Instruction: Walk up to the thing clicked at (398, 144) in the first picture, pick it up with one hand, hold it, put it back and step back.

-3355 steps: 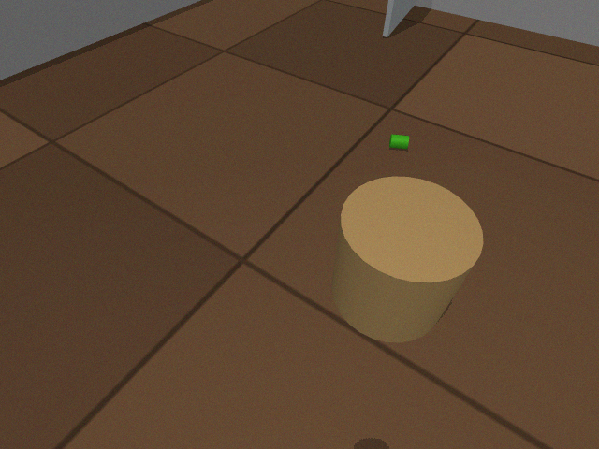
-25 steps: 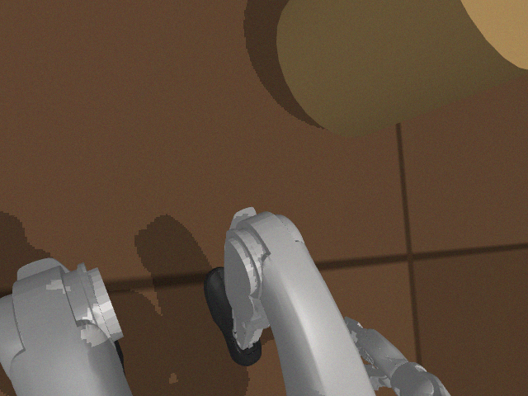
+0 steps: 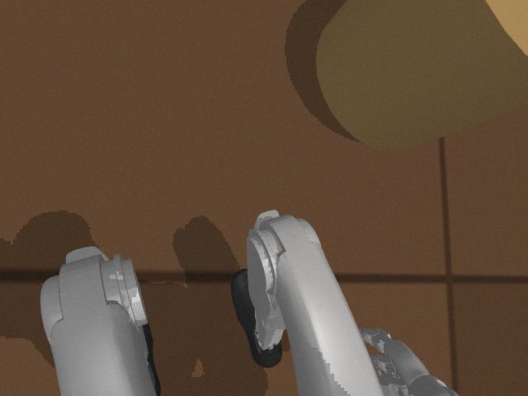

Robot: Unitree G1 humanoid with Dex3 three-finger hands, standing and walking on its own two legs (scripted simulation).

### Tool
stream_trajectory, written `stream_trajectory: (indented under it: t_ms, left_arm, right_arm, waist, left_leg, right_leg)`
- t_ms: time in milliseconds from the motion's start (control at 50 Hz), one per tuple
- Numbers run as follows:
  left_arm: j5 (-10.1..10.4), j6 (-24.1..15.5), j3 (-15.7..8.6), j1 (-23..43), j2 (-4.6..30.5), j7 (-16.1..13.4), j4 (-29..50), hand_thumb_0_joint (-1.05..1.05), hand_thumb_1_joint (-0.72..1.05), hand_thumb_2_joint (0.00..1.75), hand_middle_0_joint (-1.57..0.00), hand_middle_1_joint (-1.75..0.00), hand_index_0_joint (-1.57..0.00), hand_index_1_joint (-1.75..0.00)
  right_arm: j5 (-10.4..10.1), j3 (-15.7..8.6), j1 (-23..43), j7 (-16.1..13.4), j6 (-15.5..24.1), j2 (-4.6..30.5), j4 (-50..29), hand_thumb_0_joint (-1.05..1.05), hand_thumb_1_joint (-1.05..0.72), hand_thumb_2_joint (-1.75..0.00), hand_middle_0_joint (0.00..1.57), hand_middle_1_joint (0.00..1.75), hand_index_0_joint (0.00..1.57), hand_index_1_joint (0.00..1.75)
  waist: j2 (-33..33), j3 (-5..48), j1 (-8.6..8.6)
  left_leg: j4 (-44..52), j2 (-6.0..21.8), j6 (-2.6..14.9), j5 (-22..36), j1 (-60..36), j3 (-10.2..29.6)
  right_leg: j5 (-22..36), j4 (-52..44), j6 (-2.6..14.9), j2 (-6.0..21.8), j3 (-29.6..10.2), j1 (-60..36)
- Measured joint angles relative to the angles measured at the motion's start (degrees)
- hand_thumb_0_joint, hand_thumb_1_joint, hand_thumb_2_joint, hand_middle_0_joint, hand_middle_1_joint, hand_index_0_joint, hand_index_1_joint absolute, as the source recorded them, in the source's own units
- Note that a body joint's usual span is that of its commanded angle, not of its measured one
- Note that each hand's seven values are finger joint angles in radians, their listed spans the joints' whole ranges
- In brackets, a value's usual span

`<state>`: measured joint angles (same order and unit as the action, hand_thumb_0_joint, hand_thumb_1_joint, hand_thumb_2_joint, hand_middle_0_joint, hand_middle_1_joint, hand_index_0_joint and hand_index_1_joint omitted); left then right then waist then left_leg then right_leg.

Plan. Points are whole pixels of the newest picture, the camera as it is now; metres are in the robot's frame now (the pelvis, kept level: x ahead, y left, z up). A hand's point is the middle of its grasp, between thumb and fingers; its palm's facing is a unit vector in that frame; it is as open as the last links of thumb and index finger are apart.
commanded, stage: lift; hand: left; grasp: from above
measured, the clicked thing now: out of the picture +0.48 +0.38 -0.20
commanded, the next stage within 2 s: hold in 1.64 s
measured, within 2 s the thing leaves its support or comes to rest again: neither
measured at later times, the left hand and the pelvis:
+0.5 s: hand out of the picture +0.41 +0.36 -0.04, palm faces -0.47 -0.16 -0.87, open 11.8 cm; pelvis +0.00 +0.00 +0.07, yaw +5 degrees
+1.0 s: hand out of the picture +0.33 +0.32 +0.18, palm faces -0.44 -0.18 -0.88, open 11.8 cm; pelvis +0.01 +0.00 +0.26, yaw +10 degrees
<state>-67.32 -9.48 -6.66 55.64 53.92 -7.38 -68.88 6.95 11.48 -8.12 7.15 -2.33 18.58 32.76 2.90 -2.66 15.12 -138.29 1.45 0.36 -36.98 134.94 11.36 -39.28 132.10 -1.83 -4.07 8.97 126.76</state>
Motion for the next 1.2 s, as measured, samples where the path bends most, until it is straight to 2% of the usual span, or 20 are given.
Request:
stream_trajectory:
  t_ms: [140,260,400,500,580,700,940,1040,1200]
  left_arm:
    - [2.3,2.52,0.08,-1.56,-1.97,1.36,2.56,0.01,-0.2,0.55,-0.5,-0.53,-0.59,-0.47]
    - [4.55,4.11,1.33,-5.07,-4.22,4.74,5.73,0.01,-0.2,0.55,-0.5,-0.53,-0.59,-0.47]
    - [7.68,3.15,2.4,-10.87,-7.7,8.41,13.45,0.01,-0.2,0.54,-0.51,-0.52,-0.6,-0.45]
    - [9.24,2.18,3.52,-14.51,-9.49,9.36,17.48,0.01,-0.2,0.56,-0.5,-0.52,-0.59,-0.46]
    - [9.95,2.24,4.19,-17.49,-11.0,9.06,20.39,0.01,-0.19,0.58,-0.49,-0.54,-0.58,-0.48]
    - [11.16,4.45,5.46,-21.74,-13.89,8.08,24.16,0.02,-0.19,0.62,-0.47,-0.58,-0.56,-0.51]
    - [12.61,7.82,9.4,-31.6,-20.68,7.32,29.5,0.02,-0.21,0.66,-0.46,-0.67,-0.53,-0.57]
    - [12.03,7.71,11.04,-34.57,-23.06,5.62,28.52,0.02,-0.22,0.67,-0.46,-0.7,-0.53,-0.59]
    - [10.47,8.35,13.44,-35.76,-26.5,1.59,23.43,0.02,-0.23,0.67,-0.46,-0.72,-0.53,-0.61]
  right_arm:
    - [-0.85,-1.88,-1.11,-0.73,-1.01,-0.62,0.35,0.0,-0.9,-0.89,0.2,0.29,0.2,0.3]
    - [-2.02,-3.39,-1.98,-1.38,-1.97,-1.31,0.54,0.0,-0.9,-0.89,0.2,0.29,0.2,0.3]
    - [-3.97,-5.68,-2.9,-2.64,-2.6,-1.85,1.35,0.0,-0.9,-0.89,0.2,0.29,0.2,0.3]
    - [-5.2,-7.45,-2.46,-3.88,-2.52,-2.56,2.08,0.0,-0.89,-0.89,0.2,0.29,0.2,0.3]
    - [-6.14,-8.37,-1.7,-4.75,-2.2,-2.99,2.18,0.0,-0.89,-0.89,0.2,0.29,0.2,0.3]
    - [-7.29,-9.29,-0.64,-5.86,-1.7,-3.73,2.57,0.0,-0.89,-0.89,0.2,0.29,0.2,0.3]
    - [-8.73,-10.32,-1.74,-8.3,-0.17,-4.67,5.11,0.0,-0.88,-0.89,0.2,0.29,0.2,0.3]
    - [-9.12,-10.67,-3.1,-9.37,1.11,-4.8,6.71,0.0,-0.89,-0.89,0.2,0.3,0.2,0.3]
    - [-9.51,-11.8,-5.09,-10.1,3.52,-4.55,8.85,0.01,-0.89,-0.89,0.2,0.3,0.2,0.3]
  waist:
    - [-1.27,1.89,-0.62]
    - [-2.7,3.98,-1.84]
    - [-3.6,7.27,-4.3]
    - [-3.82,9.94,-5.75]
    - [-4.28,11.25,-6.73]
    - [-4.89,12.17,-7.9]
    - [-5.68,12.29,-9.35]
    - [-5.57,12.1,-9.57]
    - [-5.41,11.56,-9.82]
  left_leg:
    - [2.48,0.06,0.14,0.55,-1.29,-1.08]
    - [5.89,0.16,0.33,0.83,-3.92,-2.19]
    - [10.89,0.12,0.57,1.27,-7.69,-4.01]
    - [14.96,0.27,0.8,1.43,-11.51,-5.25]
    - [18.64,0.35,0.94,1.57,-15.65,-6.0]
    - [25.41,0.35,0.82,2.11,-23.86,-6.79]
    - [44.2,0.53,0.1,5.14,-46.1,-7.94]
    - [52.64,0.56,-0.19,6.89,-56.16,-8.45]
    - [64.5,0.53,-0.41,9.61,-69.59,-9.24]
  right_leg:
    - [0.36,-1.88,0.14,0.25,-0.86,-0.94]
    - [0.55,-4.71,0.2,0.49,-1.76,-3.14]
    - [0.7,-8.71,0.2,0.98,-3.3,-6.27]
    - [0.94,-12.23,0.07,1.12,-4.39,-9.53]
    - [1.22,-15.73,0.01,1.22,-5.05,-13.37]
    - [1.94,-22.21,0.12,1.43,-5.73,-21.13]
    - [5.48,-40.47,0.91,1.63,-6.72,-42.36]
    - [7.31,-48.65,1.22,1.73,-7.17,-52.06]
    - [10.23,-60.32,1.46,1.9,-7.9,-65.11]
